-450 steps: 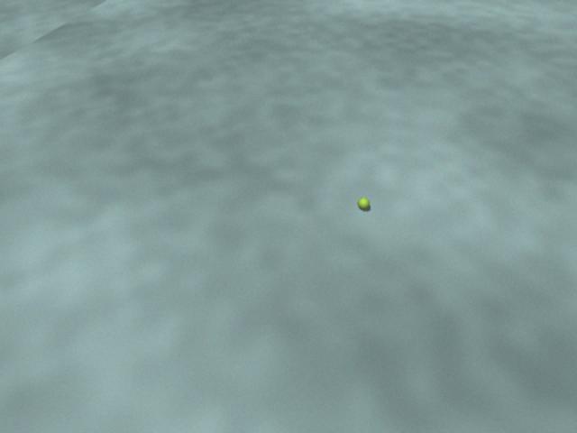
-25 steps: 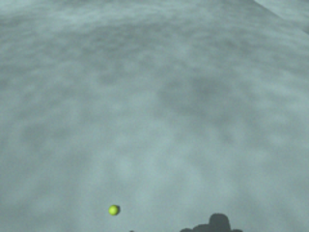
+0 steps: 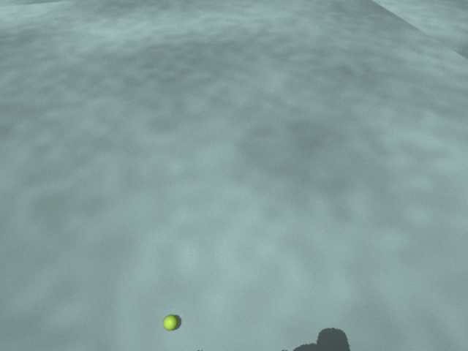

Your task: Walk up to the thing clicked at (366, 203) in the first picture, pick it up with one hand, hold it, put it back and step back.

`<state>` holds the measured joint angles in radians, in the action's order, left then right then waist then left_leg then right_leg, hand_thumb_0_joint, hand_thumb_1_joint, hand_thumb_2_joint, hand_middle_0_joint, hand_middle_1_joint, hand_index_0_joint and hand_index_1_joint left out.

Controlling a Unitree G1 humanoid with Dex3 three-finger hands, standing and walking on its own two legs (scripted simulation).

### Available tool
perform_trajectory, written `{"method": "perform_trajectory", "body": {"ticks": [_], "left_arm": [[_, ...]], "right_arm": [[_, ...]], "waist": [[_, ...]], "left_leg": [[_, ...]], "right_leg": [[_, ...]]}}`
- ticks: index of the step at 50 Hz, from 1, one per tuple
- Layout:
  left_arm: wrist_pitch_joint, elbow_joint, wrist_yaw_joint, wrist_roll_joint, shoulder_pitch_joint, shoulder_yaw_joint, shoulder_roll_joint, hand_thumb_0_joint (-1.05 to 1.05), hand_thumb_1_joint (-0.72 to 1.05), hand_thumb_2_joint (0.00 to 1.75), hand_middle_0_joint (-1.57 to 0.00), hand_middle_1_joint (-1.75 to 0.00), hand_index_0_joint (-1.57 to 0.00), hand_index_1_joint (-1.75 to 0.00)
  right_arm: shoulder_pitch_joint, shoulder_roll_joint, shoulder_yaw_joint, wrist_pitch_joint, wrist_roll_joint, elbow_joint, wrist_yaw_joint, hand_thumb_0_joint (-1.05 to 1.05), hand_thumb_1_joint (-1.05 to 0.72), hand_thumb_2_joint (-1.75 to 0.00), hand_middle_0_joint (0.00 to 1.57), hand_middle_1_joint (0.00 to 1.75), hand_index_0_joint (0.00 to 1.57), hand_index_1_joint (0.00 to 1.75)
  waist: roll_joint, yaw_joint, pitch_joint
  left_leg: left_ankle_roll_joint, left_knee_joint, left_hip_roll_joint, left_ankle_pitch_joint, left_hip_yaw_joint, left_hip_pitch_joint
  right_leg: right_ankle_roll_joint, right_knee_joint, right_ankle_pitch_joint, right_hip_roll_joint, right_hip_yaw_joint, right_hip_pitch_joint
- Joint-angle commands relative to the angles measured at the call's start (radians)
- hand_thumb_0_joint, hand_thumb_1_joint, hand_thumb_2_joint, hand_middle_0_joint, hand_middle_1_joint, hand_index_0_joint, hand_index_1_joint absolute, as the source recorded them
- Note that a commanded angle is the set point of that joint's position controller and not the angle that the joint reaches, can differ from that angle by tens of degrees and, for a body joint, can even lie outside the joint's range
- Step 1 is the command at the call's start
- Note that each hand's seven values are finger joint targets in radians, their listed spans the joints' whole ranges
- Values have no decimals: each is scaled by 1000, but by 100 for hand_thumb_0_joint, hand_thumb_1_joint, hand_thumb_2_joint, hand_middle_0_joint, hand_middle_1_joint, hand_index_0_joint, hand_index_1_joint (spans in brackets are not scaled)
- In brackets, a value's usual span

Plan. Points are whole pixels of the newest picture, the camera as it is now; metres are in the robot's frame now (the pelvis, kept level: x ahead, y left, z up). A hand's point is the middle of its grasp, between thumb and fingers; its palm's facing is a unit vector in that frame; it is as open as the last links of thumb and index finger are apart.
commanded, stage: stand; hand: left
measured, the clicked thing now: (170, 322) +0.36 +0.27 -0.75
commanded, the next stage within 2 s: none
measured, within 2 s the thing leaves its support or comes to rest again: neither
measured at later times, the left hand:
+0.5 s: hand out of the picture +0.11 +0.25 -0.15, palm faces -0.05 -0.94 -0.35, open 7.4 cm
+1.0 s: hand out of the picture +0.11 +0.25 -0.15, palm faces -0.04 -0.93 -0.36, open 7.4 cm
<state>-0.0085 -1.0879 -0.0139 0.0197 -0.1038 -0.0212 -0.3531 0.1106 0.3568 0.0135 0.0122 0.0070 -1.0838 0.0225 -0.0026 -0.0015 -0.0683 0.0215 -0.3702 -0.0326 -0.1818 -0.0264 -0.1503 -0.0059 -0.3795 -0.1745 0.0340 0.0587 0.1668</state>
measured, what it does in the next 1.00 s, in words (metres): stands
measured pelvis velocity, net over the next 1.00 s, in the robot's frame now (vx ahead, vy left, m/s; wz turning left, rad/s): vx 0.03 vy -0.01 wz -0.01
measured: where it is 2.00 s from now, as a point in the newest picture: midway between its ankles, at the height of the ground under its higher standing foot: outside the picture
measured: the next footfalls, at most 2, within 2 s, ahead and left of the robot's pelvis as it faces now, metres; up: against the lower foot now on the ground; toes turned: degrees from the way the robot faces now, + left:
none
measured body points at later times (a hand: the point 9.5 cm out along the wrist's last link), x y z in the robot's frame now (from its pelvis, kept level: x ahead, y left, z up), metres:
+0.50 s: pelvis +0.03 +0.00 +0.00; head +0.03 -0.01 +0.45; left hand +0.11 +0.30 -0.13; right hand +0.10 -0.31 -0.13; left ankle +0.01 +0.13 -0.75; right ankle +0.02 -0.12 -0.75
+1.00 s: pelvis +0.03 -0.01 +0.00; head +0.04 -0.01 +0.45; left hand +0.11 +0.30 -0.13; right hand +0.11 -0.31 -0.13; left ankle +0.01 +0.13 -0.75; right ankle +0.02 -0.12 -0.75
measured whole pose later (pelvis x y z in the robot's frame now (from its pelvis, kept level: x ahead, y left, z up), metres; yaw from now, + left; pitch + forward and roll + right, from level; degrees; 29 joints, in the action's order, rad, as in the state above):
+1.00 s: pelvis +0.03 -0.01 +0.00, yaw +0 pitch -2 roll +0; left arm 0.01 -1.12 0.00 0.01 -0.11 0.01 -0.35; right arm 0.11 0.35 0.00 0.00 0.01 -1.13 0.01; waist -0.01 0.00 -0.04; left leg 0.04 -0.29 -0.05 -0.19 -0.03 -0.07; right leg 0.00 -0.31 -0.19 0.02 0.06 0.09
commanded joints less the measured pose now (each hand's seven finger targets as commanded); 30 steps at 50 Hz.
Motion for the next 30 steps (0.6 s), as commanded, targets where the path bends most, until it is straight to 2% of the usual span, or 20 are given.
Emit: {"method": "perform_trajectory", "body": {"ticks": [1, 3, 12, 25, 30], "left_arm": [[34, 49, 11, 1, 58, -31, -214, 0, 90, 90, -20, -30, -20, -30], [38, 36, 12, -2, 36, -27, -216, 0, 90, 90, -20, -30, -20, -30], [49, 26, 17, -7, 23, -19, -216, 0, 90, 90, -20, -30, -20, -30], [45, 22, 23, -9, 24, -14, -214, 0, 90, 90, -20, -30, -20, -30], [42, 18, 24, -8, 34, -16, -215, 0, 90, 90, -20, -30, -20, -30]], "right_arm": [[-39, 200, 34, -34, 14, 44, -20, 0, -90, -90, 20, 30, 20, 30], [-25, 203, 34, -36, 12, 35, -20, 0, -90, -90, 20, 30, 20, 30], [-17, 202, 33, -45, 9, 19, -25, 0, -90, -90, 20, 30, 20, 30], [-27, 203, 28, -43, 6, 10, -30, 0, -90, -90, 20, 30, 20, 30], [-35, 202, 27, -40, 6, 11, -32, 0, -90, -90, 20, 30, 20, 30]], "waist": [[0, -2, 76], [9, 1, 54], [-2, -1, 100], [-5, 0, 111], [4, -2, 97]], "left_leg": [[-40, 112, -100, -50, 102, -1], [-41, 120, -104, -35, 103, -2], [-33, 106, -113, 130, 89, 49], [-24, 98, -122, 205, 77, 86], [-25, 110, -122, 175, 74, 74]], "right_leg": [[32, 127, -98, 110, -137, -12], [27, 128, -77, 106, -130, -2], [26, 104, 133, 111, -117, -68], [26, 98, 218, 114, -110, -87], [25, 107, 196, 112, -110, -90]]}}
